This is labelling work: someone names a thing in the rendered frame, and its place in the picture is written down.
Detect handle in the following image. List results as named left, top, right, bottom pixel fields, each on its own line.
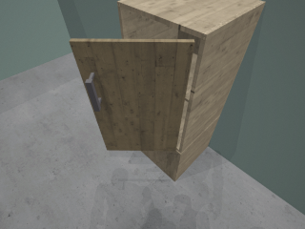
left=85, top=73, right=102, bottom=112

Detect cupboard door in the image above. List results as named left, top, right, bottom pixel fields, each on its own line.
left=69, top=38, right=195, bottom=152

